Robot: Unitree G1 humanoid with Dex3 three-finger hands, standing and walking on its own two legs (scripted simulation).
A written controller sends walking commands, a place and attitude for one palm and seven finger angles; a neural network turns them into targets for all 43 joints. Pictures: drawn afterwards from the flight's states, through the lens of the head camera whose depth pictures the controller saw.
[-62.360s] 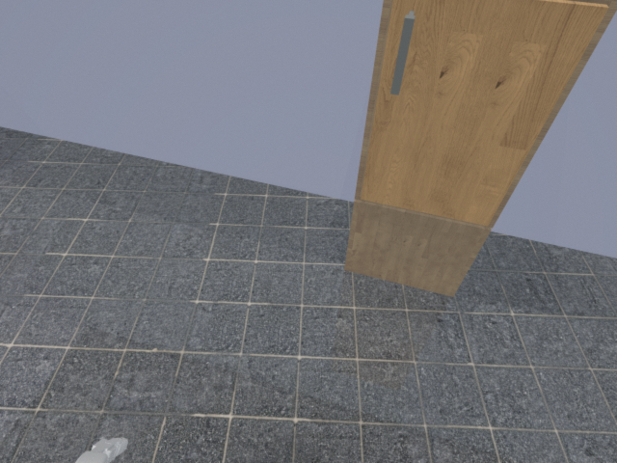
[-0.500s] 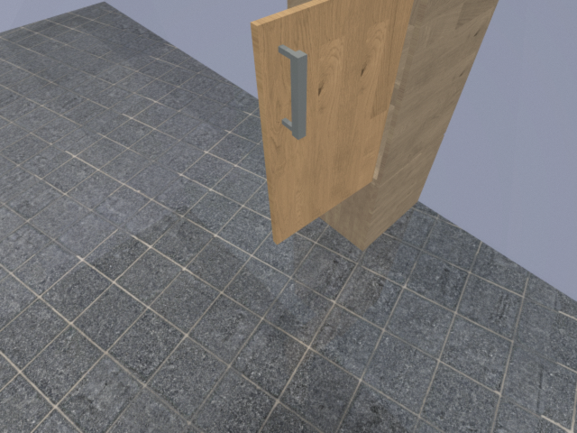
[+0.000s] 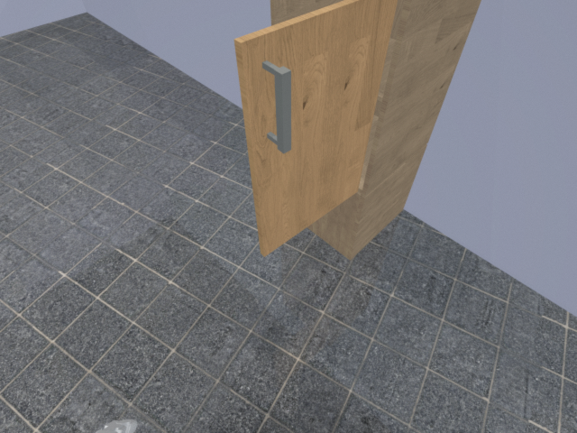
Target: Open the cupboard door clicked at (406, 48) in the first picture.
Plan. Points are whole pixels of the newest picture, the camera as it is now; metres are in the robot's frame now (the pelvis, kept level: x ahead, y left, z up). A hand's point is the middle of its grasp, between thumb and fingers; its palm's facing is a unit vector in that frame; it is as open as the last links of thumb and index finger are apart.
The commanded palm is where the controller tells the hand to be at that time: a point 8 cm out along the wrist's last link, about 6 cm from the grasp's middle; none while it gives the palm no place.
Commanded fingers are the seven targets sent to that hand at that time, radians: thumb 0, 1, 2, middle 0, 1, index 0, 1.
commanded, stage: look to check the result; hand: left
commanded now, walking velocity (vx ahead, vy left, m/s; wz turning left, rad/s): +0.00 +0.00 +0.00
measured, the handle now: (276, 109) +0.62 +0.04 +0.12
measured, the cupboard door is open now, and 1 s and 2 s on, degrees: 86 86 86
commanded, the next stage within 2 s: stand and wait in 0.56 s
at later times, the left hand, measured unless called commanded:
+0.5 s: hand out of the picture +0.09 +0.25 -0.16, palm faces -0.03 -0.94 -0.35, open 7.4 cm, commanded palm none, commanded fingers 0.00 0.90 0.90 -0.20 -0.30 -0.20 -0.30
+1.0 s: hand out of the picture +0.10 +0.24 -0.16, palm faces -0.04 -0.94 -0.33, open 7.4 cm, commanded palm none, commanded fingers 0.00 0.90 0.90 -0.20 -0.30 -0.20 -0.30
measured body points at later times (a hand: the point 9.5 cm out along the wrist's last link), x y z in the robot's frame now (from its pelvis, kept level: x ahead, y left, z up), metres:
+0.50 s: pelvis +0.02 +0.00 +0.00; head +0.05 -0.01 +0.45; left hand +0.09 +0.29 -0.13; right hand +0.10 -0.29 -0.14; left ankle +0.02 +0.12 -0.75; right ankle -0.02 -0.13 -0.75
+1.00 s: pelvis +0.02 -0.01 +0.00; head +0.05 -0.01 +0.45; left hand +0.11 +0.29 -0.13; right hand +0.10 -0.30 -0.14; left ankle +0.02 +0.12 -0.75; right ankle -0.02 -0.13 -0.75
